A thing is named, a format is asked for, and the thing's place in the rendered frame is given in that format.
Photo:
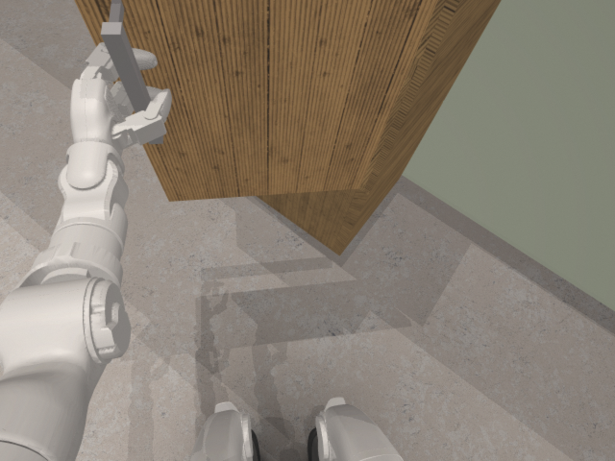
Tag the left robot hand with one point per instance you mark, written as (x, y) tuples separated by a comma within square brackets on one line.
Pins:
[(94, 108)]

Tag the robot right thigh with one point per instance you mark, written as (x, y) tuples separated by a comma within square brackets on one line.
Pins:
[(345, 433)]

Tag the robot left upper arm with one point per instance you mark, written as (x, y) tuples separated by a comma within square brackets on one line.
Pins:
[(56, 340)]

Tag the left robot forearm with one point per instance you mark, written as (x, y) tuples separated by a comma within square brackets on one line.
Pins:
[(89, 239)]

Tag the handle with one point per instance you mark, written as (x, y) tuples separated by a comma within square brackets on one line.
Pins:
[(123, 58)]

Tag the robot left thigh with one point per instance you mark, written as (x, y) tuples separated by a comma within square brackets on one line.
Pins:
[(225, 436)]

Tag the cupboard door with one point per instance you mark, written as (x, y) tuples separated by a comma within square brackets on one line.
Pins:
[(269, 96)]

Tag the robot thigh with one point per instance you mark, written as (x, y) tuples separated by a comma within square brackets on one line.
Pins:
[(225, 436), (345, 433)]

